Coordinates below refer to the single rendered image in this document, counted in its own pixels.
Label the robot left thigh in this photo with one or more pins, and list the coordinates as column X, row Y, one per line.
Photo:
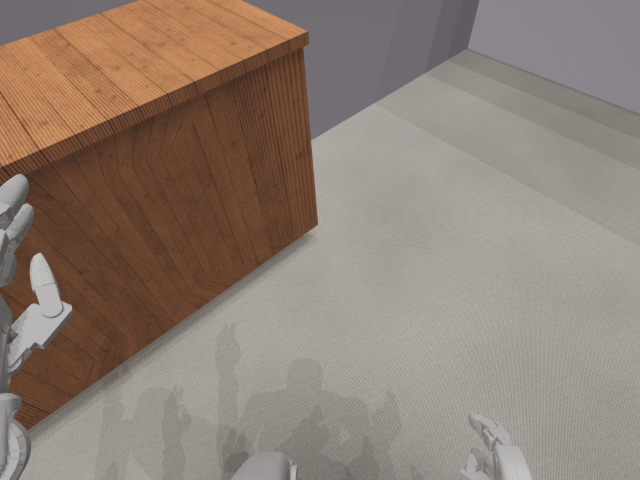
column 267, row 466

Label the robot left hand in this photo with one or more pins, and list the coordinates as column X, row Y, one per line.
column 39, row 324

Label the counter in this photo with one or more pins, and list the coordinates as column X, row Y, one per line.
column 167, row 148

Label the robot right hand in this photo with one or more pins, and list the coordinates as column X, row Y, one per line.
column 508, row 462

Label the robot left forearm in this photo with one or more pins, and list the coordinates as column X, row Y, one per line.
column 15, row 443

